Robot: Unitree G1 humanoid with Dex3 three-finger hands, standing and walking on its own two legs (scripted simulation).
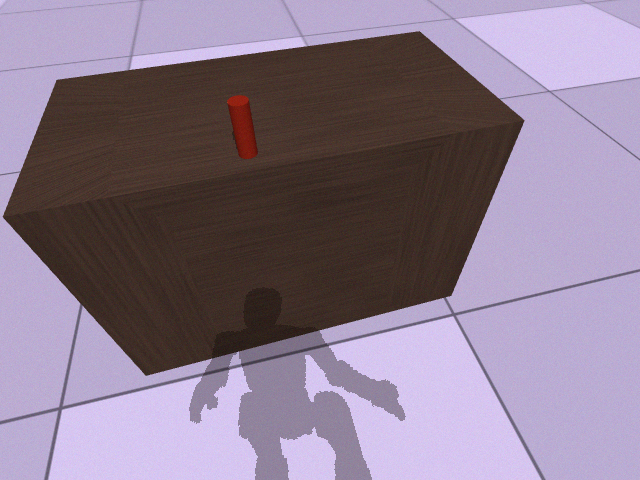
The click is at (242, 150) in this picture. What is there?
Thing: slim round
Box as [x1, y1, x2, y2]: [227, 95, 257, 158]
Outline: 237,95 227,100 239,156 243,158 250,158 257,153 248,99 245,96
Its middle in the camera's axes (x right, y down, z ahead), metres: -0.16 -0.23 +0.80
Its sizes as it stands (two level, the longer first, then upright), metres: 0.042 0.042 0.124
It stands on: a support 0.75 m high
